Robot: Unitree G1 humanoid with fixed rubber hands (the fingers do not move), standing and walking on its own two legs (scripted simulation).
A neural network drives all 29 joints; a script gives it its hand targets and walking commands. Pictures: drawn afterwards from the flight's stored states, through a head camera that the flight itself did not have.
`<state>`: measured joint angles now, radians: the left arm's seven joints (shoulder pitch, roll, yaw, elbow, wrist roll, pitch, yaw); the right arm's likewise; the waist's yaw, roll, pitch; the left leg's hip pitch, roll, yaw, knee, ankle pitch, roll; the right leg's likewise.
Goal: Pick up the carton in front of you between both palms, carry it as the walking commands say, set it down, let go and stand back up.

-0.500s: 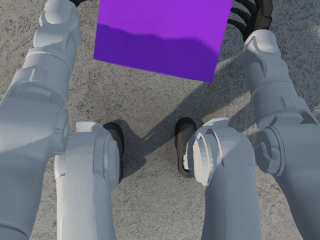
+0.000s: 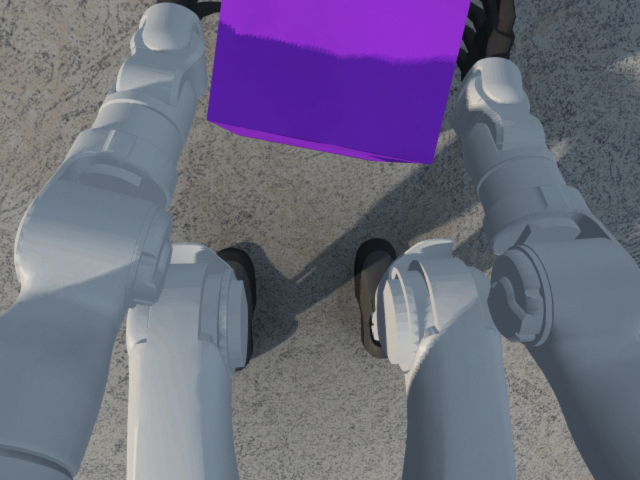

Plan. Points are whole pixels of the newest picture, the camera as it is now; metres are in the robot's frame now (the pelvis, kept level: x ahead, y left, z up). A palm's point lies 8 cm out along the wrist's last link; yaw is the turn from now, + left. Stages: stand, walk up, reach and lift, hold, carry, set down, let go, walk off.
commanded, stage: reach and lift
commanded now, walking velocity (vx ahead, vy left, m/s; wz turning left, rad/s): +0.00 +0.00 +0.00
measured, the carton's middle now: (328, 60) +0.51 -0.01 -0.25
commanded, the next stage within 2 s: none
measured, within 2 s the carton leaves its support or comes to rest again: leaves its support in 0.16 s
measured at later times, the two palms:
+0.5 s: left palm out of the picture +0.51 +0.15 -0.04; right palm (561, 40) +0.49 -0.15 -0.04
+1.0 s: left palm out of the picture +0.47 +0.15 +0.11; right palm out of the picture +0.47 -0.15 +0.12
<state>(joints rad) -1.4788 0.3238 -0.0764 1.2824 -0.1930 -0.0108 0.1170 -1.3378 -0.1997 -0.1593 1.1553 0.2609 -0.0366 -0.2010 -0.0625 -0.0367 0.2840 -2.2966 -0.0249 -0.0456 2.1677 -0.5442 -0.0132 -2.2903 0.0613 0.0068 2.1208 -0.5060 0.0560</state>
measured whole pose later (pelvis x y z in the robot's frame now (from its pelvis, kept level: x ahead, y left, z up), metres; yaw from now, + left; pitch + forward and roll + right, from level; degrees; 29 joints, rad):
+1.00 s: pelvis +0.03 +0.00 +0.17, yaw +3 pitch +39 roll -1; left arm -0.83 -0.01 0.34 0.68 0.16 0.31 0.05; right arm -0.77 0.06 -0.44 0.60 -0.13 0.32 -0.09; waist -0.03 0.00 -0.22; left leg -1.79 -0.11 -0.09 1.62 -0.51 -0.04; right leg -1.79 0.11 0.09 1.61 -0.50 0.06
